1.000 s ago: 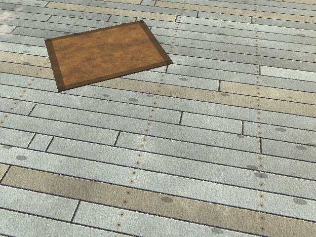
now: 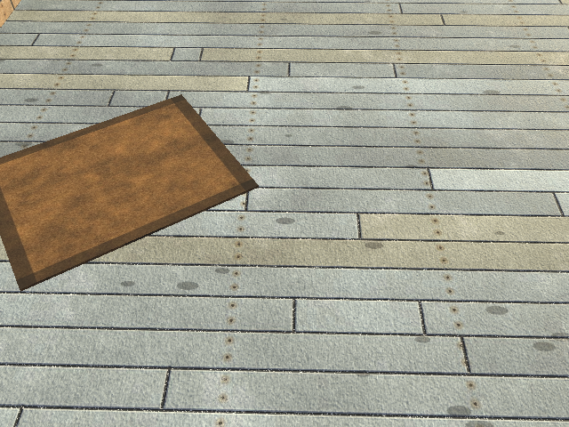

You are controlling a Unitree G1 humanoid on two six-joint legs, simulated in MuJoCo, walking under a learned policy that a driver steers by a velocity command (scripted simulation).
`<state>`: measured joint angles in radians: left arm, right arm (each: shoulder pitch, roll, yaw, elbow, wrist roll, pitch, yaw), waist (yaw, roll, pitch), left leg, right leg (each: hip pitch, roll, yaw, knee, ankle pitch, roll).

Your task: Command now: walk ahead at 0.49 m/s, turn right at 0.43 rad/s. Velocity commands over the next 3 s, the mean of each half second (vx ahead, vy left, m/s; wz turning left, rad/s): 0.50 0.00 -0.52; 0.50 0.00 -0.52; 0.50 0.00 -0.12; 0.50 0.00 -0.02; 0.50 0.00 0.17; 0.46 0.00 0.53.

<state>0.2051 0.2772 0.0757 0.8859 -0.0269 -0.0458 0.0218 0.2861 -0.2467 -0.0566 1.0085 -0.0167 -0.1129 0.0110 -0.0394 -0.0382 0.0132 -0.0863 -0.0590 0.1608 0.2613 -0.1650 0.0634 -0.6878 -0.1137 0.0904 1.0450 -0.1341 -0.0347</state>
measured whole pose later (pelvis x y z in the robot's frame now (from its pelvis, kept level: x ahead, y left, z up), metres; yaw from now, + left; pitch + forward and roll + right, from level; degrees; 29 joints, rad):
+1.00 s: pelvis +0.57 -0.12 +0.00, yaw -32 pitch +2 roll +1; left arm 0.24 0.30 0.07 0.69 -0.02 -0.04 0.01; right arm 0.29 -0.26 -0.06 0.86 0.00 -0.11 0.02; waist -0.05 -0.05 0.01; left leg -0.19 -0.03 0.06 0.35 -0.19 0.03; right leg -0.60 -0.06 0.08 1.06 -0.30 -0.02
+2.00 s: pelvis +1.03 -0.41 +0.00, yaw -34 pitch +1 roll +0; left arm 0.25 0.30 0.06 0.80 -0.01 -0.07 0.01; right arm 0.25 -0.27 -0.05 0.85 -0.01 -0.08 0.03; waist -0.03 -0.04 0.02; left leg -0.25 -0.05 0.06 0.38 -0.13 0.07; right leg -0.54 -0.09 0.03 1.10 -0.30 -0.02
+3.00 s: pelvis +1.48 -0.66 -0.01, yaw -9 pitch +1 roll -1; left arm 0.15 0.30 0.06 0.82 -0.01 -0.10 0.01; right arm 0.20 -0.29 -0.09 0.73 0.01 -0.04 0.03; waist -0.01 -0.02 0.09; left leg -0.37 -0.08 0.02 0.52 -0.16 0.10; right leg -0.44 -0.05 0.02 1.23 -0.44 0.03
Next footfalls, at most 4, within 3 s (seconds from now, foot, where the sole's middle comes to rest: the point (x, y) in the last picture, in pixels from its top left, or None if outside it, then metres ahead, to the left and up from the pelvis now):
0.28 right None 0.33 -0.16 -0.78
0.76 left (307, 373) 0.66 -0.05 -0.78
1.28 right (444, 333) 0.75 -0.41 -0.78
1.80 left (405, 224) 1.13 -0.38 -0.78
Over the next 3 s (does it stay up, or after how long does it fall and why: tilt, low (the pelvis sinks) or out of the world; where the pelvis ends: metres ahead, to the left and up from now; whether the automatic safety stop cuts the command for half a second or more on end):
stays up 1.48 -0.66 -0.01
